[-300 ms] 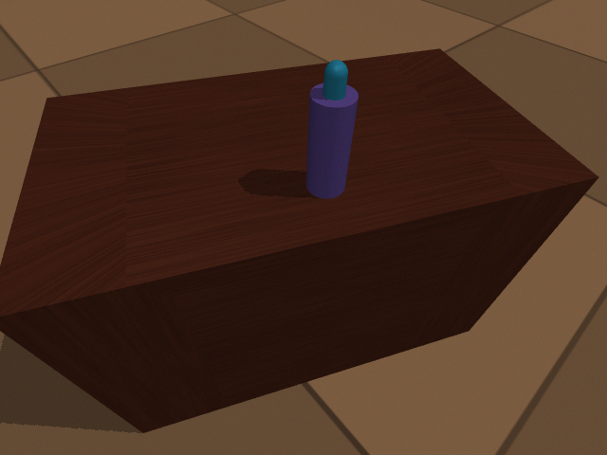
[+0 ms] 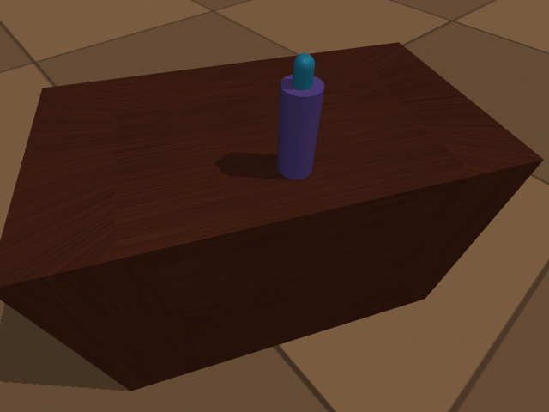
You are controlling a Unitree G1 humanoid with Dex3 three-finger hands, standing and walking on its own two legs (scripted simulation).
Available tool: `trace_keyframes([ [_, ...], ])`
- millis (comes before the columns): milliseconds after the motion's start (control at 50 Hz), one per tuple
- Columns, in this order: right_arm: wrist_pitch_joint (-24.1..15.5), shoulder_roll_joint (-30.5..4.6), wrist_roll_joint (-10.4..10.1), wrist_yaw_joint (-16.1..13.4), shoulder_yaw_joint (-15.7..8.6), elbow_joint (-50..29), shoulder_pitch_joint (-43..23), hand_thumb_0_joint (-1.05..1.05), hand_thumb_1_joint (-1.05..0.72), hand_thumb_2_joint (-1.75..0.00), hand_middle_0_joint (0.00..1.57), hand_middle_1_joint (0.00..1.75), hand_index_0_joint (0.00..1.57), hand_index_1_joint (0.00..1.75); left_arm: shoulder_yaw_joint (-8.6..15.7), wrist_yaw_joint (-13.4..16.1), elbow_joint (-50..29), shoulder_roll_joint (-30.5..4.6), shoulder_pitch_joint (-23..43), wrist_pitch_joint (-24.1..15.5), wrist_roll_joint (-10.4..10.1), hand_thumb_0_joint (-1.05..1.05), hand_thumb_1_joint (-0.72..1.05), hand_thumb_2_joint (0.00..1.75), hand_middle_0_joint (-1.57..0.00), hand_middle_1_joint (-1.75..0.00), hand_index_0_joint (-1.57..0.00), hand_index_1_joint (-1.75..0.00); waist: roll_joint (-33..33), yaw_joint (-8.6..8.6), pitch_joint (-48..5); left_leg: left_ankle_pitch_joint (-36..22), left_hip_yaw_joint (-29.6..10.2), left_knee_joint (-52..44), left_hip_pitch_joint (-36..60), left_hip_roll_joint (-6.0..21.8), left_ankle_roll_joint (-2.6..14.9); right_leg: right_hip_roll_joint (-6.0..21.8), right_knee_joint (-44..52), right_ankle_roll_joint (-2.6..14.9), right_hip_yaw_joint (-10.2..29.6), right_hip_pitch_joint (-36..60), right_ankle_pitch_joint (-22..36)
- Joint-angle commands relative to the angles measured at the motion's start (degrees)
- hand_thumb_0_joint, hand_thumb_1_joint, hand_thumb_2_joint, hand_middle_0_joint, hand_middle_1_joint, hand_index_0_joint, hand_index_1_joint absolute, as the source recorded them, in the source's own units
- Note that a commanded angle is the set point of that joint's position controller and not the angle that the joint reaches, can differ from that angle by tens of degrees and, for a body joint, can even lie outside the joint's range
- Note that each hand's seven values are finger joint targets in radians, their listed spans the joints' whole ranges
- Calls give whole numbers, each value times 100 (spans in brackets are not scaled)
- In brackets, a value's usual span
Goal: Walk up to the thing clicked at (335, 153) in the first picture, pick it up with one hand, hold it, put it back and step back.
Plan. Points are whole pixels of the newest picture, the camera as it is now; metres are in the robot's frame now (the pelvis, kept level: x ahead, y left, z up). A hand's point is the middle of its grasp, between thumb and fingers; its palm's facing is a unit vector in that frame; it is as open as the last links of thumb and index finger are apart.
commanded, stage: stand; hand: right
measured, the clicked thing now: (299, 119) +0.60 -0.05 +0.09
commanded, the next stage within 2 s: walk up in 0.82 s
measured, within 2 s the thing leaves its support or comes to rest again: neither
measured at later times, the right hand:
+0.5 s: hand out of the picture +0.08 -0.25 -0.16, palm faces -0.04 +0.94 -0.33, open 7.4 cm
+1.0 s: hand out of the picture +0.09 -0.25 -0.16, palm faces -0.13 +0.92 -0.37, open 7.4 cm
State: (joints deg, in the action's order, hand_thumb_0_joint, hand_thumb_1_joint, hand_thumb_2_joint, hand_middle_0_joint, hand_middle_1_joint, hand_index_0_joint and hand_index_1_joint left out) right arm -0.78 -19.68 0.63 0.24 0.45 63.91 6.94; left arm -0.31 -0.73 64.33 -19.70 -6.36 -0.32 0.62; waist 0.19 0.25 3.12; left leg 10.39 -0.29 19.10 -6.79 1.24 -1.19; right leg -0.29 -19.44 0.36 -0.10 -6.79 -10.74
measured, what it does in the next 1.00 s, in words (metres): stands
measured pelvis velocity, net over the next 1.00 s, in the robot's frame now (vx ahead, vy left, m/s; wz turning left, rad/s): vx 0.02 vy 0.01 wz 0.07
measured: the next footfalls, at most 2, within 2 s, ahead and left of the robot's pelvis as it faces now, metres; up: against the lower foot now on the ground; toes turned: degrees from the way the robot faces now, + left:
right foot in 1.42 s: +0.15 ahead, -0.11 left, +0.00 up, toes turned +15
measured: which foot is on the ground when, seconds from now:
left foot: down 0.00-1.00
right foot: down 0.00-1.00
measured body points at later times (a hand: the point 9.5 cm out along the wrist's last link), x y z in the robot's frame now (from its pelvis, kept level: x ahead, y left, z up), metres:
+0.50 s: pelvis +0.01 +0.00 +0.00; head +0.02 +0.00 +0.45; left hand +0.08 +0.30 -0.13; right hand +0.09 -0.30 -0.13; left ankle +0.00 +0.13 -0.75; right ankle +0.00 -0.11 -0.75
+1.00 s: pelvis +0.02 +0.01 -0.01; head +0.04 +0.02 +0.44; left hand +0.07 +0.32 -0.13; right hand +0.09 -0.30 -0.13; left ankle +0.01 +0.13 -0.72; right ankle +0.00 -0.11 -0.75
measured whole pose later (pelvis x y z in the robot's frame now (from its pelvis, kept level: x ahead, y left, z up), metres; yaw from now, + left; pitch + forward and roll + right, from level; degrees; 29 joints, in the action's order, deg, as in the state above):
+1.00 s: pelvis +0.02 +0.01 -0.01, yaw +4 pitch -2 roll -1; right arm 0.8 -21.3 2.2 1.7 -2.3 59.5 13.3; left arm 3.0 -1.3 57.4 -20.5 -9.7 -1.4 2.4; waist 0.4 1.5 2.9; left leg 25.6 -0.2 42.8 -17.5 1.8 0.9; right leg 0.7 -22.8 1.3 -4.2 -5.7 -15.7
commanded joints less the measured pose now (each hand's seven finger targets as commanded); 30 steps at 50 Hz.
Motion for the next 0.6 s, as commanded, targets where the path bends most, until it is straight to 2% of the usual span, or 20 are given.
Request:
trace_keyframes([
  [0,-109,-1214,-18,-85,-266,-344,-224,0,-90,-90,20,30,20,30,257,108,-319,-1242,266,-155,-14,0,90,90,-20,-30,-20,-30,-34,-26,-429,-579,-505,-268,116,595,260,745,339,142,589,17,615],
  [120,-112,-1208,-23,-88,-255,-351,-246,0,-90,-90,20,30,20,30,243,115,-333,-1208,247,-161,-19,0,90,90,-20,-30,-20,-30,25,-9,-502,-876,-496,-232,145,605,256,754,287,133,545,117,945],
  [300,-103,-1198,-25,-90,-238,-315,-199,0,-90,-90,20,30,20,30,260,113,-299,-1244,193,-146,-29,0,90,90,-20,-30,-20,-30,1,-16,-422,-692,-489,-296,178,590,243,743,336,130,568,40,785],
  [460,-114,-1225,-26,-98,-253,-354,-296,0,-90,-90,20,30,20,30,260,120,-329,-1232,213,-155,-20,0,90,90,-20,-30,-20,-30,8,13,-489,-1052,-493,-240,250,626,241,749,300,127,539,150,1067],
  [580,-93,-1221,-28,-94,-260,-352,-248,0,-90,-90,20,30,20,30,260,136,-340,-1253,222,-163,-19,0,90,90,-20,-30,-20,-30,-38,-29,-515,-997,-474,-222,257,622,232,768,343,132,539,196,1106],
])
